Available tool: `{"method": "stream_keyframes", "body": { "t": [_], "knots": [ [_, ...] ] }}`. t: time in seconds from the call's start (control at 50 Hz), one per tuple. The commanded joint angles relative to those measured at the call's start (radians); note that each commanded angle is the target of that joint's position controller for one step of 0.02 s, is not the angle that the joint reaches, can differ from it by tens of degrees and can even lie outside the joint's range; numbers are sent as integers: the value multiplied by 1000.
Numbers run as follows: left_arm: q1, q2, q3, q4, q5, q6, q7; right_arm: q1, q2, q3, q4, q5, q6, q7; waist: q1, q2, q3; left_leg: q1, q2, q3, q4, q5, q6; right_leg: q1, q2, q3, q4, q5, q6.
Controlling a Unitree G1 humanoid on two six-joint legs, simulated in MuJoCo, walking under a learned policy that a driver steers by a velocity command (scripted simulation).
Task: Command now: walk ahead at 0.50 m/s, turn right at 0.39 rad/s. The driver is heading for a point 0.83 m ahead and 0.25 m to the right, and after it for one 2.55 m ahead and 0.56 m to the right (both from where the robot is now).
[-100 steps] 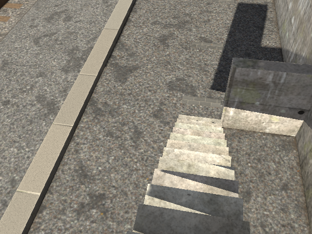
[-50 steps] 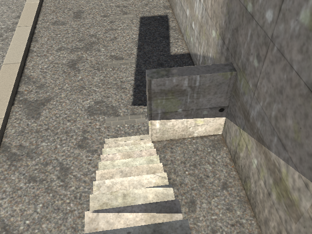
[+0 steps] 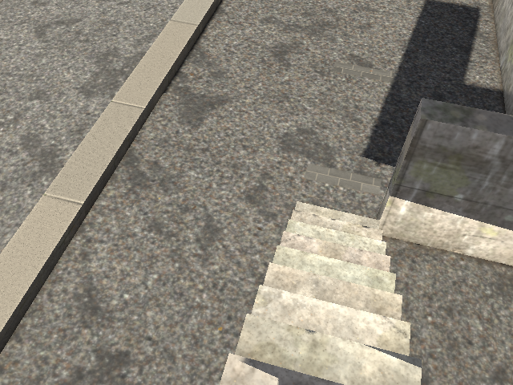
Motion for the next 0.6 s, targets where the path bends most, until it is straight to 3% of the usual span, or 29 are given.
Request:
{"method": "stream_keyframes", "body": {
  "t": [0.02,0.04,0.06,0.08,0.1,0.12,0.14,0.16,0.18,0.2,0.22,0.24,0.26,0.28,0.3,0.32,0.36,0.38,0.42,0.44,0.46,0.48,0.5,0.52,0.54,0.56,0.58,0.6],
  "knots": [
    [-13,-14,-23,-139,-72,12,35,408,-219,-26,106,-27,2,27,-120,201,-292,568,487,-508,-107,496,374,-590,25,-78,125,264,-38],
    [-28,39,-7,-142,-54,53,32,260,-99,19,59,-49,-11,35,-54,127,-181,333,441,-436,-126,332,352,-535,-17,-39,-68,404,-80],
    [-87,21,-7,-157,-39,76,20,190,-12,54,39,-56,-30,32,-50,183,-93,200,416,-400,-87,350,312,-551,-15,-19,-81,507,-102],
    [-72,17,-3,-157,-23,82,21,190,20,68,40,-60,-42,32,-41,203,-82,138,389,-370,-84,336,285,-542,-12,-2,-138,548,-126],
    [-71,20,4,-153,6,93,15,197,38,87,54,-40,-45,6,-21,212,-31,38,328,-260,-119,271,249,-485,8,5,-346,694,-116],
    [-100,-13,0,-168,24,100,12,212,39,97,65,-45,-37,-16,-22,221,-19,-8,307,-231,-145,195,238,-443,18,-52,-423,744,-106],
    [-115,-12,1,-175,45,101,7,221,13,99,63,-48,-35,-34,-22,204,-10,-26,295,-216,-162,195,233,-421,17,-57,-476,788,-105],
    [-75,-1,0,-148,43,91,-6,219,-51,91,63,-67,-34,-43,-1,196,-63,-49,294,-207,-129,169,229,-341,30,-87,-424,856,-109],
    [-85,6,-1,-155,38,82,-18,203,-92,80,54,-51,-34,-51,1,163,-41,-57,291,-182,-139,142,223,-327,32,-95,-437,874,-113],
    [-154,21,3,-180,37,80,-26,241,-98,78,55,-40,-40,-50,-17,123,9,1,278,-159,-138,107,205,-400,38,-84,-519,976,-123],
    [-249,34,4,-212,18,73,-33,263,-56,86,60,-25,-50,-61,-61,151,87,112,303,-176,-99,61,176,-533,28,3,-624,1023,-126],
    [-303,44,3,-243,15,59,-40,299,-48,90,68,-25,-56,-66,-88,139,105,202,309,-174,-73,81,159,-613,26,36,-701,1070,-131],
    [-337,23,1,-255,19,56,-44,369,-47,86,85,-21,-58,-69,-129,164,90,293,310,-163,-41,112,150,-653,32,45,-767,1101,-137],
    [-361,4,-8,-279,30,52,-61,372,-51,84,98,0,-49,-95,-129,159,123,225,259,-45,-44,35,117,-556,22,21,-1000,1255,-135],
    [-412,-19,-15,-289,31,47,-77,382,-63,82,103,2,-52,-110,-151,155,126,175,263,-16,-43,-4,116,-450,20,-55,-1060,1336,-119],
    [-431,-44,-23,-300,26,50,-88,364,-74,79,103,6,-40,-114,-162,136,125,106,246,27,-35,-72,115,-338,18,-122,-1134,1321,-101],
    [-436,-34,-19,-312,10,72,-96,321,-100,66,84,5,-27,-105,-170,133,167,-9,255,70,-15,-175,109,-191,0,-172,-1185,1278,-95],
    [-369,2,-6,-284,34,91,-100,281,-117,57,74,-5,-31,-97,-149,161,165,-104,260,117,50,-151,103,-81,-12,-168,-1093,1362,-109],
    [-372,29,6,-282,30,123,-93,244,-122,43,44,14,-21,-72,-167,132,172,-28,281,129,141,-186,70,-114,-22,-194,-1112,1244,-125],
    [-394,37,10,-288,24,134,-91,238,-126,35,32,21,-11,-65,-179,112,170,26,292,115,193,-185,54,-128,-30,-206,-1138,1171,-126],
    [-356,48,16,-277,15,135,-95,220,-130,31,24,22,-5,-53,-152,91,134,61,289,120,287,-136,39,-59,-43,-221,-1198,1137,-135],
    [-201,84,41,-198,5,137,-92,214,-134,20,49,19,3,-43,-91,87,28,58,266,158,481,-42,14,128,-35,-259,-1204,1184,-145],
    [-190,83,42,-221,4,115,-90,222,-145,16,44,27,18,-47,-79,47,12,209,194,180,636,76,-19,106,-11,-317,-1555,1185,-151],
    [-133,85,57,-183,15,91,-83,193,-184,-1,62,30,24,-60,-17,62,-16,141,190,173,842,230,-20,313,18,-380,-1653,1242,-145],
    [23,123,68,-109,29,65,-75,176,-184,-13,44,28,21,-86,50,-148,28,-61,104,169,1252,-169,-42,495,-9,-309,-1718,1326,-195],
    [87,217,51,-67,41,24,-91,271,-52,10,-5,-26,9,-90,-55,-389,7,-531,-21,95,1668,-750,-84,779,-102,-138,-1249,2019,-269],
    [100,255,49,-91,24,22,-101,284,-60,18,-88,-16,-23,-87,-65,-388,-196,-608,-42,-4,1714,-751,-111,854,-157,25,-1174,1987,-409],
    [78,209,42,-111,17,31,-96,193,-99,9,-146,4,-31,-83,-41,-174,-258,-666,-17,-48,1627,-670,-87,825,-215,130,-1254,1632,-459]
  ]
}}
Velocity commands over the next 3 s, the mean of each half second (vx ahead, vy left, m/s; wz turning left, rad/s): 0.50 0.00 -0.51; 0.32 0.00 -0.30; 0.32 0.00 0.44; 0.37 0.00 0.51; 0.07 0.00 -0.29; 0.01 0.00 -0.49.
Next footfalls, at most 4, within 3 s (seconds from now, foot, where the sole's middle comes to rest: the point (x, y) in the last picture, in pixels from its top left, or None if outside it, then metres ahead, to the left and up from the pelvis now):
0.54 right None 0.30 -0.21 -0.96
1.06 left None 0.56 -0.12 -1.15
1.52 right None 0.54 -0.40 -1.15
2.06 left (291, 355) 0.81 -0.10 -1.34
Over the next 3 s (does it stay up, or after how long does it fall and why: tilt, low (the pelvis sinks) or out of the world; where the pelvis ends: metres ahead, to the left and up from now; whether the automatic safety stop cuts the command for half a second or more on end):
stays up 0.80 -0.21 -0.58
